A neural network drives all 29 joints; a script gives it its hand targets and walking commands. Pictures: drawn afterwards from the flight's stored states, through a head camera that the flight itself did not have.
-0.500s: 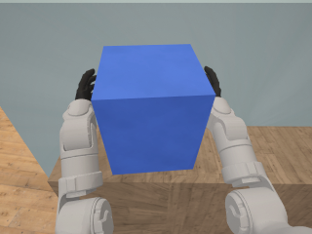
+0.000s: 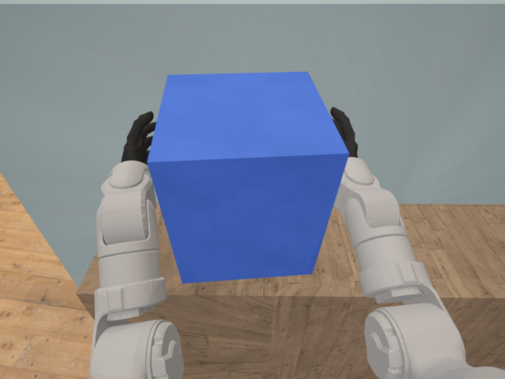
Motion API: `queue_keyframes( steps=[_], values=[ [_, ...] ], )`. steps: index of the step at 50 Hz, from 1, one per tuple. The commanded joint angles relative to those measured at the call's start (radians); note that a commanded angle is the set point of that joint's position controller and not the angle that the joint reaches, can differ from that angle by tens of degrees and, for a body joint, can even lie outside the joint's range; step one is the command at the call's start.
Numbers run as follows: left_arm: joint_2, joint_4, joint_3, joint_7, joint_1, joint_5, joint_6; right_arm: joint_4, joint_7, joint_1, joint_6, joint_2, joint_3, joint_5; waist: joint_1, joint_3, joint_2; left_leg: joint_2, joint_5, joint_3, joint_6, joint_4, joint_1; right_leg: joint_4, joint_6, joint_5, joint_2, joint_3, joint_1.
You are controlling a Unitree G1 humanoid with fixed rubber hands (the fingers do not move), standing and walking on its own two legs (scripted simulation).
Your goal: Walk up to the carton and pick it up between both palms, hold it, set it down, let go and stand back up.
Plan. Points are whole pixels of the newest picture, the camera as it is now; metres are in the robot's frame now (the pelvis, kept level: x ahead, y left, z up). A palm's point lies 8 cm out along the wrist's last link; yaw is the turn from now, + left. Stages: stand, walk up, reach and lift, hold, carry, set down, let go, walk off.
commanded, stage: hold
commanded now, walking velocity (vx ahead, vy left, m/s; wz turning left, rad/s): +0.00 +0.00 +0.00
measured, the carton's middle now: (243, 179) +0.37 +0.02 +0.18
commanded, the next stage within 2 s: none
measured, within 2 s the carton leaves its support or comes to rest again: neither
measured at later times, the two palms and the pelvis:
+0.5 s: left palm (133, 165) +0.36 +0.17 +0.22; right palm (340, 156) +0.37 -0.13 +0.22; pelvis +0.00 +0.00 +0.00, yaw +0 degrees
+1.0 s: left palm (136, 166) +0.36 +0.17 +0.22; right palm (340, 158) +0.37 -0.13 +0.21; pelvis +0.00 +0.00 +0.00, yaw +0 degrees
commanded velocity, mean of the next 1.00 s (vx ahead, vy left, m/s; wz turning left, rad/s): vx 0.00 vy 0.00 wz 0.00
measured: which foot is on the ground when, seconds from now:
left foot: down 0.00-1.00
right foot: down 0.00-1.00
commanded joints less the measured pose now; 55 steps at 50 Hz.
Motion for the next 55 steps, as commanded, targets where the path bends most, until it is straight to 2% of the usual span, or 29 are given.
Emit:
queue_keyframes(
  steps=[1,2,4,7,9,11,13,14,15,16,17,18,19,23,25,26,30,32,33,36,37,39,40,42,44,47,50,54,55],
  values=[
    [-0.481,-0.097,-0.435,-0.137,-0.592,-0.147,-0.036,-0.22,0.09,-0.745,-0.021,0.506,0.466,0.088,-0.045,-0.298,0.025,-0.093,0.012,0.029,0.036,-0.105,-0.072,-0.021,0.093,0.11,0.029,0.092,0.465],
    [-0.51,-0.108,-0.456,-0.137,-0.61,-0.16,-0.044,-0.234,0.088,-0.752,-0.029,0.511,0.451,0.088,-0.101,-0.314,0.038,-0.092,0.026,0.03,0.023,-0.092,-0.071,-0.021,0.088,0.148,0.031,0.077,0.47],
    [-0.49,-0.075,-0.417,-0.142,-0.607,-0.138,-0.046,-0.223,0.094,-0.768,-0.028,0.526,0.458,0.083,-0.058,-0.299,0.011,-0.092,-0.004,0.033,0.042,-0.11,-0.082,-0.032,0.091,0.076,0.028,0.087,0.456],
    [-0.504,-0.064,-0.419,-0.137,-0.612,-0.134,-0.035,-0.205,0.105,-0.785,-0.029,0.503,0.427,0.07,-0.057,-0.268,0.024,-0.076,-0.038,0.023,0.047,-0.115,-0.097,-0.036,0.078,0.004,0.025,0.086,0.431],
    [-0.482,-0.022,-0.407,-0.139,-0.57,-0.135,-0.025,-0.173,0.098,-0.748,-0.017,0.498,0.433,0.06,-0.057,-0.247,-0.001,-0.085,-0.037,0.025,0.048,-0.118,-0.087,-0.046,0.075,0.04,0.027,0.09,0.435],
    [-0.502,-0.123,-0.463,-0.128,-0.586,-0.176,-0.043,-0.301,0.092,-0.791,-0.04,0.52,0.492,0.11,-0.054,-0.379,0.02,-0.09,0.072,0.027,0.031,-0.086,-0.064,-0.018,0.087,0.176,0.025,0.091,0.491],
    [-0.496,-0.129,-0.447,-0.136,-0.535,-0.166,-0.042,-0.286,0.081,-0.699,-0.023,0.516,0.514,0.107,-0.078,-0.338,-0.019,-0.1,0.078,0.024,0.032,-0.098,-0.071,-0.012,0.095,0.29,0.03,0.097,0.557],
    [-0.494,-0.111,-0.43,-0.139,-0.54,-0.145,-0.032,-0.263,0.076,-0.694,-0.018,0.497,0.493,0.105,-0.093,-0.318,0.01,-0.095,0.07,0.02,0.029,-0.103,-0.069,-0.017,0.09,0.283,0.022,0.098,0.546],
    [-0.489,-0.161,-0.442,-0.138,-0.535,-0.163,-0.036,-0.322,0.074,-0.716,-0.028,0.505,0.508,0.126,-0.049,-0.38,0.004,-0.098,0.131,0.028,0.024,-0.079,-0.052,0.003,0.105,0.319,0.03,0.1,0.553],
    [-0.492,-0.165,-0.465,-0.137,-0.516,-0.171,-0.032,-0.346,0.062,-0.708,-0.023,0.515,0.527,0.132,-0.077,-0.406,-0.002,-0.102,0.147,0.023,0.02,-0.071,-0.032,0.007,0.095,0.372,0.029,0.102,0.581],
    [-0.464,-0.169,-0.45,-0.14,-0.52,-0.143,-0.024,-0.266,0.063,-0.644,-0.004,0.491,0.512,0.123,-0.096,-0.322,0.022,-0.103,0.096,0.024,0.021,-0.084,-0.056,-0.001,0.094,0.343,0.023,0.1,0.572],
    [-0.488,-0.223,-0.467,-0.138,-0.573,-0.169,-0.039,-0.35,0.068,-0.706,-0.026,0.509,0.52,0.135,-0.082,-0.378,0.025,-0.096,0.127,0.028,0.013,-0.069,-0.038,0.006,0.099,0.348,0.03,0.091,0.547],
    [-0.489,-0.211,-0.481,-0.13,-0.572,-0.157,-0.027,-0.256,0.069,-0.663,-0.004,0.479,0.488,0.128,-0.094,-0.342,0.064,-0.092,0.122,0.019,0.003,-0.073,-0.027,-0.001,0.093,0.295,0.025,0.094,0.511],
    [-0.47,-0.067,-0.406,-0.155,-0.504,-0.114,-0.001,-0.236,0.073,-0.701,0.01,0.468,0.456,0.097,-0.083,-0.23,0.006,-0.094,0.009,0.026,0.027,-0.108,-0.066,-0.038,0.091,0.167,0.025,0.091,0.49],
    [-0.466,-0.116,-0.423,-0.159,-0.591,-0.125,-0.009,-0.163,0.084,-0.667,0.018,0.466,0.415,0.075,-0.096,-0.195,0.047,-0.082,-0.024,0.02,0.027,-0.125,-0.082,-0.042,0.083,0.058,0.023,0.091,0.445],
    [-0.482,-0.134,-0.419,-0.159,-0.611,-0.132,-0.014,-0.206,0.093,-0.724,0.005,0.491,0.424,0.078,-0.076,-0.249,0.037,-0.087,0.001,0.038,0.027,-0.118,-0.056,-0.039,0.078,0.056,0.034,0.089,0.439],
    [-0.489,-0.051,-0.397,-0.15,-0.617,-0.116,-0.024,-0.152,0.104,-0.744,-0.004,0.504,0.413,0.045,-0.065,-0.226,0.036,-0.087,-0.045,0.031,0.041,-0.124,-0.069,-0.048,0.075,-0.002,0.027,0.084,0.413],
    [-0.485,-0.081,-0.442,-0.148,-0.611,-0.145,-0.022,-0.194,0.102,-0.754,-0.011,0.485,0.428,0.07,-0.083,-0.238,0.019,-0.087,-0.016,0.035,0.031,-0.111,-0.075,-0.035,0.075,0.057,0.031,0.092,0.44],
    [-0.464,-0.057,-0.399,-0.152,-0.612,-0.134,-0.033,-0.202,0.104,-0.768,-0.022,0.517,0.44,0.068,-0.063,-0.242,-0.004,-0.087,-0.034,0.029,0.046,-0.124,-0.091,-0.038,0.089,0.039,0.023,0.081,0.431],
    [-0.503,-0.122,-0.457,-0.148,-0.63,-0.149,-0.038,-0.199,0.097,-0.732,-0.02,0.518,0.434,0.073,-0.099,-0.267,0.042,-0.088,0.028,0.028,0.025,-0.104,-0.066,-0.029,0.072,0.123,0.032,0.09,0.464],
    [-0.516,-0.115,-0.469,-0.145,-0.61,-0.158,-0.037,-0.26,0.095,-0.767,-0.032,0.509,0.447,0.088,-0.087,-0.316,0.044,-0.091,0.064,0.03,0.028,-0.097,-0.046,-0.02,0.082,0.149,0.037,0.077,0.457],
    [-0.475,-0.038,-0.431,-0.145,-0.61,-0.145,-0.03,-0.173,0.097,-0.754,-0.019,0.48,0.436,0.066,-0.082,-0.234,0.012,-0.089,-0.041,0.027,0.039,-0.119,-0.1,-0.039,0.082,0.075,0.022,0.083,0.439],
    [-0.499,-0.138,-0.456,-0.141,-0.662,-0.176,-0.053,-0.233,0.1,-0.759,-0.033,0.538,0.447,0.07,-0.085,-0.331,0.011,-0.084,0.022,0.032,0.038,-0.105,-0.058,-0.027,0.08,0.116,0.031,0.085,0.46],
    [-0.479,-0.133,-0.435,-0.139,-0.632,-0.142,-0.048,-0.196,0.099,-0.736,-0.021,0.531,0.445,0.084,-0.074,-0.284,0.039,-0.086,0.03,0.035,0.028,-0.094,-0.069,-0.015,0.095,0.167,0.014,0.096,0.464],
    [-0.499,-0.109,-0.456,-0.149,-0.586,-0.149,-0.041,-0.239,0.092,-0.71,-0.029,0.523,0.441,0.068,-0.112,-0.292,0.027,-0.091,0.014,0.031,0.027,-0.105,-0.058,-0.023,0.088,0.174,0.023,0.084,0.491],
    [-0.493,-0.094,-0.444,-0.144,-0.592,-0.151,-0.042,-0.185,0.094,-0.705,-0.019,0.525,0.444,0.068,-0.09,-0.267,0.012,-0.095,0.036,0.032,0.032,-0.108,-0.048,-0.034,0.085,0.13,0.034,0.083,0.442],
    [-0.499,-0.086,-0.465,-0.138,-0.58,-0.16,-0.035,-0.273,0.092,-0.806,-0.034,0.5,0.466,0.091,-0.064,-0.302,0.019,-0.096,0.043,0.031,0.028,-0.096,-0.066,-0.024,0.084,0.145,0.031,0.086,0.449],
    [-0.492,-0.136,-0.451,-0.142,-0.564,-0.146,-0.028,-0.192,0.091,-0.68,-0.019,0.503,0.453,0.074,-0.089,-0.285,0.034,-0.086,0.059,0.024,0.026,-0.104,-0.041,-0.029,0.083,0.174,0.021,0.097,0.485],
    [-0.488,-0.05,-0.428,-0.146,-0.592,-0.133,-0.028,-0.177,0.089,-0.74,-0.014,0.49,0.432,0.067,-0.081,-0.22,0.023,-0.091,-0.033,0.036,0.034,-0.112,-0.074,-0.041,0.081,0.081,0.023,0.09,0.436]
  ],
)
